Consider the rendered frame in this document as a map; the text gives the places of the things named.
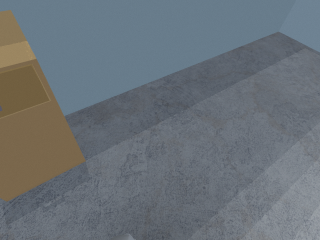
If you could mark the cabinet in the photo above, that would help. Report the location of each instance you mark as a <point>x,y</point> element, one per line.
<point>36,144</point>

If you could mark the drawer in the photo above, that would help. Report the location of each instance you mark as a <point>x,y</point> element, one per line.
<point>20,88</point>

